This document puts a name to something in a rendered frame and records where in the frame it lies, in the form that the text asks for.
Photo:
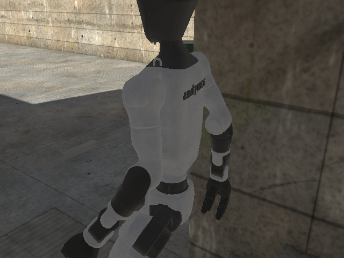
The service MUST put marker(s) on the right robot forearm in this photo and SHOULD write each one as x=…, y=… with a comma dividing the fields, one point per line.
x=220, y=148

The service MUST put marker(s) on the humanoid robot torso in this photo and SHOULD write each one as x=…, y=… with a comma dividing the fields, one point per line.
x=181, y=118

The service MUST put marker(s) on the left robot thigh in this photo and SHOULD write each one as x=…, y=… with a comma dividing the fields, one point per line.
x=145, y=236

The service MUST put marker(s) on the left robot hand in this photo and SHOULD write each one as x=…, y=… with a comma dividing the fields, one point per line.
x=76, y=247

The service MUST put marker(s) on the right robot hand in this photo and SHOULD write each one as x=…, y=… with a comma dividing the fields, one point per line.
x=213, y=188

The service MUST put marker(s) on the robot right upper arm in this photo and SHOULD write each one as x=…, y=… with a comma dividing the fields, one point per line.
x=219, y=118

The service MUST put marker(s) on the left robot forearm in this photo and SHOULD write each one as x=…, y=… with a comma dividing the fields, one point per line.
x=129, y=197

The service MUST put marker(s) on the robot left upper arm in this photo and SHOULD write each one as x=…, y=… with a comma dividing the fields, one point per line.
x=143, y=97

